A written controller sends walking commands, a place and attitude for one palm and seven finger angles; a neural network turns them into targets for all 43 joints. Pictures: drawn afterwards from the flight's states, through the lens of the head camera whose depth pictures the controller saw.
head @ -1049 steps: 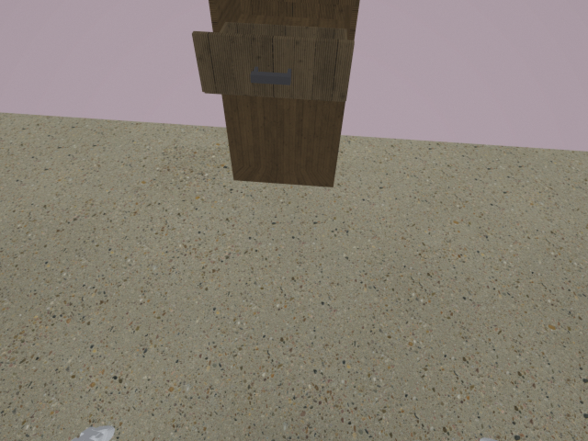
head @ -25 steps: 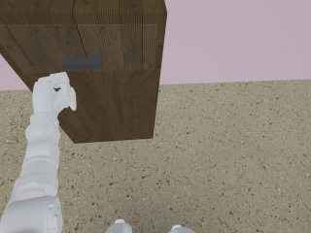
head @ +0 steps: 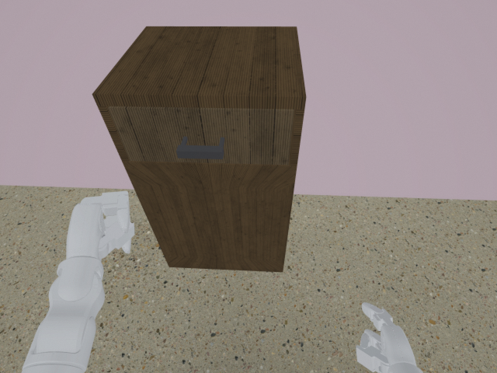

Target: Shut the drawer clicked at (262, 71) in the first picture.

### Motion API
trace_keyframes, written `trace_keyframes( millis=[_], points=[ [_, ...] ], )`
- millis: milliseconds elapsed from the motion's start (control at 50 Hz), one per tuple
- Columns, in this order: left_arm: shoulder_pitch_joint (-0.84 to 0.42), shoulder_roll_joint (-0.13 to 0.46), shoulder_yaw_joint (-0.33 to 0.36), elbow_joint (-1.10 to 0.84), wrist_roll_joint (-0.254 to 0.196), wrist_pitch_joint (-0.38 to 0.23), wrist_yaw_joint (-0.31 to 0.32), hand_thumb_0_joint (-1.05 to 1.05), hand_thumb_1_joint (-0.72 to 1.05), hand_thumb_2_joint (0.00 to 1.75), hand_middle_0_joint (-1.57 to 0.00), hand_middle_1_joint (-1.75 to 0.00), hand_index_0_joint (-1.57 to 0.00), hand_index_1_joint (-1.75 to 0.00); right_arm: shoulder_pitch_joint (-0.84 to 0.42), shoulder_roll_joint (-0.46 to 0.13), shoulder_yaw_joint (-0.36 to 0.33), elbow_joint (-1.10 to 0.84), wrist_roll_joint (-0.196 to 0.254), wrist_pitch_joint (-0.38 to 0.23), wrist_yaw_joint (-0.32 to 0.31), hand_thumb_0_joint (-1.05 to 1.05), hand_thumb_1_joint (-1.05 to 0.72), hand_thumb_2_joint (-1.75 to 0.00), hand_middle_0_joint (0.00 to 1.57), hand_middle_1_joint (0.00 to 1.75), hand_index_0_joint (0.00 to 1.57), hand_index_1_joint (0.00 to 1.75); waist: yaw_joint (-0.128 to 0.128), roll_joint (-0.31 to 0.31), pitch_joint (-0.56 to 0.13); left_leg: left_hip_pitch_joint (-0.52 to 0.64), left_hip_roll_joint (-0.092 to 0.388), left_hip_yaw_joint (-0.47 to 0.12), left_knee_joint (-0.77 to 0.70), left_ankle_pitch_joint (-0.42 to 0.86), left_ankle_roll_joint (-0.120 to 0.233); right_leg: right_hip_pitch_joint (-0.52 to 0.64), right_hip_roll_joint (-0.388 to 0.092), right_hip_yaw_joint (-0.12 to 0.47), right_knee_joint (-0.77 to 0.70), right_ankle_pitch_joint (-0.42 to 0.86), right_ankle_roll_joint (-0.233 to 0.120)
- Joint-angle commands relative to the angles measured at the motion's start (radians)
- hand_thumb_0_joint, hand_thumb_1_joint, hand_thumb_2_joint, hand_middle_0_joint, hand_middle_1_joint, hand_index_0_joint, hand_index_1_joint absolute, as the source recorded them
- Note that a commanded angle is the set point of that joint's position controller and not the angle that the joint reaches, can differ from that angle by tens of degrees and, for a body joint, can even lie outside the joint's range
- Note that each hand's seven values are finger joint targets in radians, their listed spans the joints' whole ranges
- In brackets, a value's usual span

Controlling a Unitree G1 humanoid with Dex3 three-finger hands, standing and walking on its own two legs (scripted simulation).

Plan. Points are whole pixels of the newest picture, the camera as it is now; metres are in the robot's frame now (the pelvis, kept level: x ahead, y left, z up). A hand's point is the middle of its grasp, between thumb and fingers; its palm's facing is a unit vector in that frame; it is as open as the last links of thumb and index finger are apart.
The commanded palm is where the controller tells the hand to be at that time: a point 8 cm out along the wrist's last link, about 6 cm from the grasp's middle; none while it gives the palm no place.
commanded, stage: draw the hand back to the body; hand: left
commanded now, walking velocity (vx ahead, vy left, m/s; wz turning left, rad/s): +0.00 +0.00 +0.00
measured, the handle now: (201, 146) +0.65 +0.18 -0.02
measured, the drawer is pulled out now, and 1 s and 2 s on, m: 0.00 0.00 0.00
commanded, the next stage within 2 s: step back with the hand held close in 0.56 s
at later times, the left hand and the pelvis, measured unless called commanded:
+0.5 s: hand (50, 288) +0.17 +0.23 +0.17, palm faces +0.40 -0.82 -0.41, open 3.3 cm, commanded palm +0.13 +0.27 +0.18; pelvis +0.00 -0.01 +0.01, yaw +0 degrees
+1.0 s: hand (59, 286) +0.18 +0.23 +0.15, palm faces +0.27 -0.82 -0.50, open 3.3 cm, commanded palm +0.12 +0.28 +0.18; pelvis -0.01 +0.00 +0.01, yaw -1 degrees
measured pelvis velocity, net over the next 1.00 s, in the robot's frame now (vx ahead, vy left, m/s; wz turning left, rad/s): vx -0.01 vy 0.00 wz -0.01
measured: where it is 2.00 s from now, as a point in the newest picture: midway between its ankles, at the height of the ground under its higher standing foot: outside the picture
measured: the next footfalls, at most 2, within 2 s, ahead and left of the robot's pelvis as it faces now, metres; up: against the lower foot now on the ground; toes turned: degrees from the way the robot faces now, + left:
none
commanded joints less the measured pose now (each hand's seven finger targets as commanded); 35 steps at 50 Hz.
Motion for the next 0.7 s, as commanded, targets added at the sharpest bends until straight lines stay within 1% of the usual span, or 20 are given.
trace_keyframes(
  millis=[0,60,80,100,120,180,200,220,240,320,360,400,420,500,520,560,600,640,660,680],
  points=[
    [-0.095,0.177,0.097,-0.335,-0.004,-0.063,0.009,0.0,0.9,0.9,-1.4,-1.6,-1.4,-1.6,-0.102,-0.123,-0.05,-0.125,-0.018,-0.067,-0.013,0.0,-0.9,-0.9,0.2,0.3,0.2,0.3,0.003,-0.023,-0.135,0.232,0.019,-0.042,-0.136,0.195,0.011,-0.009,0.008,0.004,-0.142,0.257,-0.01],
    [0.016,0.172,0.118,-0.446,-0.005,-0.066,0.009,0.0,0.9,0.9,-1.4,-1.6,-1.4,-1.6,-0.115,-0.11,-0.048,-0.126,-0.022,-0.078,-0.008,0.0,-0.9,-0.9,0.2,0.3,0.2,0.3,0.01,0.01,-0.117,0.251,0.022,-0.034,-0.153,0.223,0.009,0.026,0.001,0.005,-0.156,0.278,-0.01],
    [0.042,0.184,0.136,-0.483,-0.004,-0.068,0.01,0.0,0.9,0.9,-1.4,-1.6,-1.4,-1.6,-0.114,-0.111,-0.049,-0.126,-0.026,-0.082,-0.008,0.0,-0.9,-0.9,0.2,0.3,0.2,0.3,0.014,-0.001,-0.122,0.256,0.019,-0.033,-0.156,0.228,0.009,0.035,0.002,0.005,-0.164,0.284,-0.009],
    [0.088,0.2,0.157,-0.494,-0.006,-0.07,0.01,0.0,0.9,0.9,-1.4,-1.6,-1.4,-1.6,-0.123,-0.112,-0.054,-0.119,-0.028,-0.087,-0.009,0.0,-0.9,-0.9,0.2,0.3,0.2,0.3,0.017,-0.017,-0.093,0.249,0.02,-0.029,-0.159,0.218,0.01,0.029,0.004,0.009,-0.184,0.273,-0.007],
    [0.118,0.184,0.153,-0.528,-0.008,-0.073,0.009,0.0,0.9,0.9,-1.4,-1.6,-1.4,-1.6,-0.122,-0.107,-0.052,-0.122,-0.027,-0.09,-0.008,0.0,-0.9,-0.9,0.2,0.3,0.2,0.3,0.018,0.003,-0.091,0.248,0.019,-0.029,-0.163,0.217,0.01,0.043,-0.001,0.009,-0.18,0.269,-0.008],
    [0.192,0.2,0.187,-0.627,-0.005,-0.088,0.014,0.0,0.9,0.9,-1.4,-1.6,-1.4,-1.6,-0.123,-0.103,-0.058,-0.119,-0.032,-0.109,-0.007,0.0,-0.9,-0.9,0.2,0.3,0.2,0.3,0.022,0.026,-0.086,0.265,0.018,-0.026,-0.165,0.213,0.01,0.038,-0.003,0.01,-0.194,0.261,-0.006],
    [0.237,0.214,0.206,-0.64,-0.005,-0.091,0.014,0.0,0.9,0.9,-1.4,-1.6,-1.4,-1.6,-0.125,-0.106,-0.061,-0.114,-0.037,-0.119,-0.007,0.0,-0.9,-0.9,0.2,0.3,0.2,0.3,0.025,-0.002,-0.059,0.258,0.014,-0.025,-0.161,0.212,0.012,0.028,0.002,0.011,-0.217,0.26,-0.005],
    [0.28,0.197,0.2,-0.676,-0.008,-0.096,0.014,0.0,0.9,0.9,-1.4,-1.6,-1.4,-1.6,-0.121,-0.102,-0.063,-0.118,-0.034,-0.125,-0.006,0.0,-0.9,-0.9,0.2,0.3,0.2,0.3,0.023,0.025,-0.071,0.26,0.018,-0.023,-0.16,0.218,0.012,0.046,-0.006,0.012,-0.199,0.266,-0.006],
    [0.302,0.207,0.215,-0.704,-0.006,-0.103,0.017,0.0,0.9,0.9,-1.4,-1.6,-1.4,-1.6,-0.12,-0.102,-0.064,-0.115,-0.036,-0.132,-0.005,0.0,-0.9,-0.9,0.2,0.3,0.2,0.3,0.026,0.008,-0.065,0.259,0.016,-0.024,-0.158,0.22,0.011,0.037,-0.004,0.009,-0.206,0.269,-0.004],
    [0.437,0.21,0.249,-0.769,-0.01,-0.117,0.02,0.0,0.9,0.9,-1.4,-1.6,-1.4,-1.6,-0.109,-0.102,-0.071,-0.116,-0.034,-0.161,-0.005,0.0,-0.9,-0.9,0.2,0.3,0.2,0.3,0.031,0.03,-0.047,0.251,0.018,-0.019,-0.149,0.223,0.01,0.039,-0.006,0.01,-0.203,0.275,-0.003],
    [0.49,0.223,0.278,-0.794,-0.011,-0.125,0.022,0.0,0.9,0.9,-1.4,-1.6,-1.4,-1.6,-0.11,-0.101,-0.077,-0.117,-0.031,-0.171,-0.009,0.0,-0.9,-0.9,0.2,0.3,0.2,0.3,0.038,0.011,-0.038,0.246,0.019,-0.016,-0.141,0.217,0.011,0.027,-0.005,0.013,-0.207,0.274,0.0],
    [0.482,0.184,0.249,-0.737,-0.007,-0.123,0.018,0.0,0.9,0.9,-1.4,-1.6,-1.4,-1.6,-0.104,-0.105,-0.081,-0.101,-0.036,-0.176,-0.013,0.0,-0.9,-0.9,0.2,0.3,0.2,0.3,0.026,-0.053,0.032,0.233,0.015,-0.013,-0.143,0.188,0.015,-0.016,0.0,0.014,-0.235,0.241,0.003],
    [0.46,0.166,0.228,-0.717,-0.006,-0.122,0.017,0.0,0.9,0.9,-1.4,-1.6,-1.4,-1.6,-0.102,-0.107,-0.081,-0.096,-0.034,-0.174,-0.015,0.0,-0.9,-0.9,0.2,0.3,0.2,0.3,0.017,-0.047,0.058,0.229,0.019,-0.015,-0.15,0.157,0.015,-0.03,-0.005,0.015,-0.233,0.201,0.005],
    [0.416,0.196,0.251,-0.716,0.0,-0.129,0.027,0.0,0.9,0.9,-1.4,-1.6,-1.4,-1.6,-0.101,-0.11,-0.083,-0.088,-0.039,-0.181,-0.028,0.0,-0.9,-0.9,0.2,0.3,0.2,0.3,0.029,-0.044,0.028,0.244,0.013,-0.016,-0.147,0.14,0.023,-0.022,-0.01,0.024,-0.243,0.17,0.005],
    [0.416,0.186,0.243,-0.723,0.001,-0.131,0.027,0.0,0.9,0.9,-1.4,-1.6,-1.4,-1.6,-0.101,-0.107,-0.081,-0.09,-0.039,-0.184,-0.03,0.0,-0.9,-0.9,0.2,0.3,0.2,0.3,0.029,-0.02,0.019,0.246,0.014,-0.016,-0.148,0.147,0.022,-0.013,-0.015,0.023,-0.23,0.18,0.004],
    [0.414,0.205,0.258,-0.748,0.001,-0.135,0.032,0.0,0.9,0.9,-1.4,-1.6,-1.4,-1.6,-0.108,-0.105,-0.078,-0.092,-0.041,-0.19,-0.031,0.0,-0.9,-0.9,0.2,0.3,0.2,0.3,0.04,-0.02,-0.017,0.252,0.012,-0.018,-0.144,0.174,0.023,0.012,-0.017,0.025,-0.219,0.218,0.003],
    [0.422,0.209,0.262,-0.751,0.001,-0.128,0.032,0.0,0.9,0.9,-1.4,-1.6,-1.4,-1.6,-0.111,-0.104,-0.076,-0.088,-0.042,-0.195,-0.031,0.0,-0.9,-0.9,0.2,0.3,0.2,0.3,0.044,0.01,-0.011,0.249,0.011,-0.015,-0.14,0.189,0.02,0.018,-0.017,0.032,-0.226,0.238,0.001],
    [0.423,0.202,0.257,-0.753,0.0,-0.128,0.032,0.0,0.9,0.9,-1.4,-1.6,-1.4,-1.6,-0.113,-0.099,-0.073,-0.087,-0.043,-0.195,-0.032,0.0,-0.9,-0.9,0.2,0.3,0.2,0.3,0.042,-0.006,-0.002,0.247,0.014,-0.016,-0.142,0.208,0.019,0.023,-0.017,0.027,-0.216,0.264,0.001],
    [0.422,0.198,0.255,-0.756,0.0,-0.127,0.03,0.0,0.9,0.9,-1.4,-1.6,-1.4,-1.6,-0.114,-0.098,-0.073,-0.089,-0.042,-0.196,-0.03,0.0,-0.9,-0.9,0.2,0.3,0.2,0.3,0.041,0.012,0.004,0.248,0.014,-0.014,-0.143,0.206,0.017,0.019,-0.017,0.027,-0.216,0.263,0.001],
    [0.303,0.351,0.41,-0.863,0.014,-0.174,0.038,0.0,0.9,0.9,-1.4,-1.6,-1.4,-1.6,-0.097,-0.125,-0.082,-0.119,-0.042,-0.165,-0.018,0.0,-0.9,-0.9,0.2,0.3,0.2,0.3,-0.001,0.005,0.053,0.183,0.027,-0.035,-0.099,0.176,0.037,-0.067,-0.068,0.119,-0.263,0.329,0.013]
  ],
)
